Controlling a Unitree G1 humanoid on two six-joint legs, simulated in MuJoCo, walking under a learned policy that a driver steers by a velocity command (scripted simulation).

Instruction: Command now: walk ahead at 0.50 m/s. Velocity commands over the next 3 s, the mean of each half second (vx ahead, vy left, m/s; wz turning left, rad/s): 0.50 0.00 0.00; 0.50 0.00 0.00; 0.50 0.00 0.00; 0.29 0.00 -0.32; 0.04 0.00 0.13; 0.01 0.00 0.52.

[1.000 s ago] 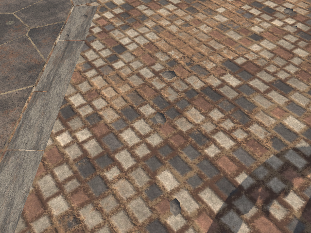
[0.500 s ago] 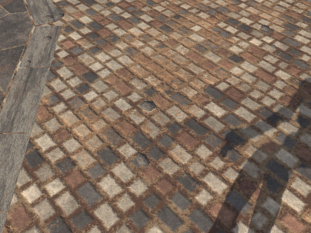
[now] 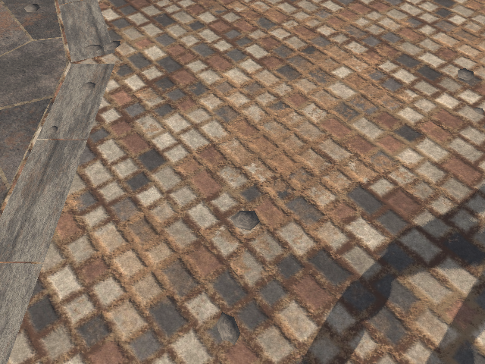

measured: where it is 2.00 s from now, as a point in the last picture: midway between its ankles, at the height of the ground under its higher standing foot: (250, 200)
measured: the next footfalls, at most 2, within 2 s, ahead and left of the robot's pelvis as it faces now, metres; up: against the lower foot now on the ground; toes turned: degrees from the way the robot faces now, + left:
left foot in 0.30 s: +0.35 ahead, +0.16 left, +0.00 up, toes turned +2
right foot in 0.86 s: +0.66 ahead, -0.08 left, +0.00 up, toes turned -3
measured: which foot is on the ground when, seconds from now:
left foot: up 0.00-0.28, down 0.30-0.88, up 0.90-1.00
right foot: down 0.00-0.32, up 0.34-0.84, down 0.86-1.00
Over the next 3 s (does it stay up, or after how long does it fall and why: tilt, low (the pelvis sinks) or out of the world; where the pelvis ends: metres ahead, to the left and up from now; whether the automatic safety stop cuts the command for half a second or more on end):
stays up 1.12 0.05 -0.01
